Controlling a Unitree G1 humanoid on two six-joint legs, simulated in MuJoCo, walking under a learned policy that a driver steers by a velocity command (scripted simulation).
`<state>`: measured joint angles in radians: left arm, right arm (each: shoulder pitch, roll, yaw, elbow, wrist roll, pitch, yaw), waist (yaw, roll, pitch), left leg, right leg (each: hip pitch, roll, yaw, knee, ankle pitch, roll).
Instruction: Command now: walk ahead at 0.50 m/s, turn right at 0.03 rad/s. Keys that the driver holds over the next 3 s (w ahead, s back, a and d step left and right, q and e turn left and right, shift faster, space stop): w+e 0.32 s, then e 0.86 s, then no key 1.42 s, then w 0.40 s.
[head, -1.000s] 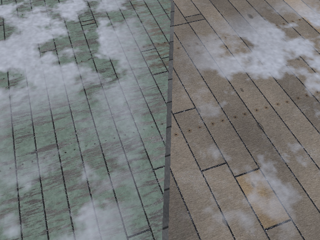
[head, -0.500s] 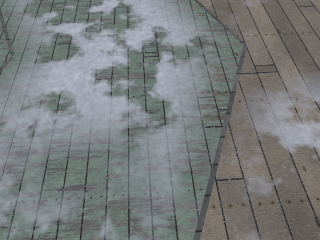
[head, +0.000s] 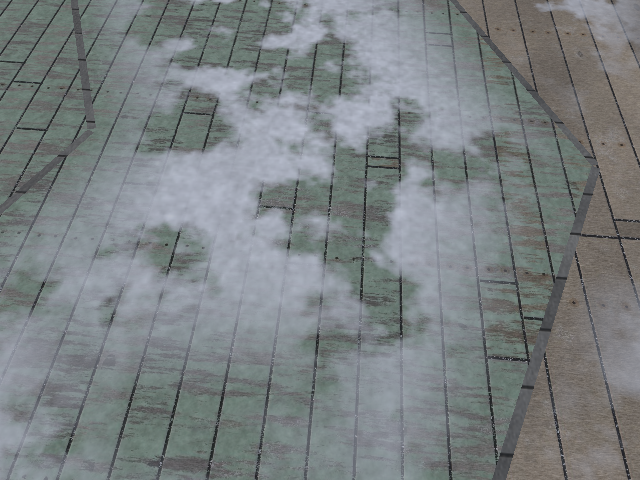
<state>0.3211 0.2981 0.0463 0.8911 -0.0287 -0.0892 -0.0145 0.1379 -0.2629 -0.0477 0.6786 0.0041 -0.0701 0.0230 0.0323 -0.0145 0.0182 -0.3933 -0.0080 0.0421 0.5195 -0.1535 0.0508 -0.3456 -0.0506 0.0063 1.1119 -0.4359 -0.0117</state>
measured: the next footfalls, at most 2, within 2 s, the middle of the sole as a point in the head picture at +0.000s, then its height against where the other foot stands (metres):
right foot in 0.42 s outside the picture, level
left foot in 0.90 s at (328, 459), level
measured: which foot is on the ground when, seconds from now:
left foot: down 0.00-0.44, up 0.46-0.88, down 0.90-1.00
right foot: up 0.00-0.40, down 0.42-0.90, up 0.92-1.00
